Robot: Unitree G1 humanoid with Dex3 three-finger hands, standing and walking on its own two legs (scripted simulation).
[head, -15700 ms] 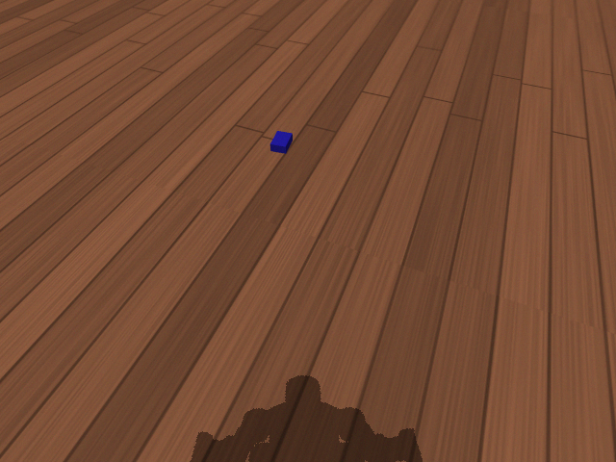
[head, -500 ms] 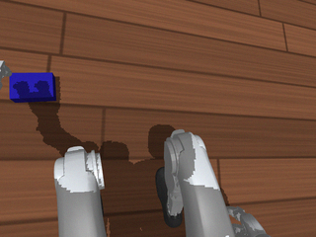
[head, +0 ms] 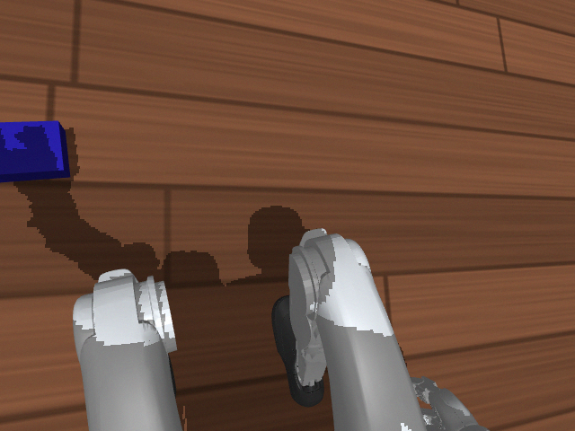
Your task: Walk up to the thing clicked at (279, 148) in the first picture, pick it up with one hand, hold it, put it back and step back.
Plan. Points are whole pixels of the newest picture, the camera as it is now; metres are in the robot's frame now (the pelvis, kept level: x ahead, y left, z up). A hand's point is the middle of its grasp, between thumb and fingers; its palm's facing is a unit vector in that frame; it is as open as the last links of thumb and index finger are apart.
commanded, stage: rise first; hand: left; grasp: from above
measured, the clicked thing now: (22, 152) +0.53 +0.31 -0.31
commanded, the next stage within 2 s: approach in 1.58 s
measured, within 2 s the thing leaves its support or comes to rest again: neither
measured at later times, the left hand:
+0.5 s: hand out of the picture +0.46 +0.35 -0.18, palm faces -0.48 -0.06 -0.88, open 13.9 cm
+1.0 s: hand out of the picture +0.47 +0.35 -0.19, palm faces -0.47 -0.05 -0.88, open 13.7 cm
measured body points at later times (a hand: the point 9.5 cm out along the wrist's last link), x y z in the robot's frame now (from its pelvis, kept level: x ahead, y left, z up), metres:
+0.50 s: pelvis +0.00 +0.01 -0.01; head +0.25 +0.10 +0.35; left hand +0.48 +0.35 -0.13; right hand +0.05 -0.27 -0.09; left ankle +0.06 +0.12 -0.29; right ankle +0.11 -0.14 -0.29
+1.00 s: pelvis -0.01 +0.01 -0.01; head +0.26 +0.12 +0.34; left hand +0.49 +0.35 -0.14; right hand +0.03 -0.26 -0.08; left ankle +0.06 +0.12 -0.29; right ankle +0.11 -0.14 -0.29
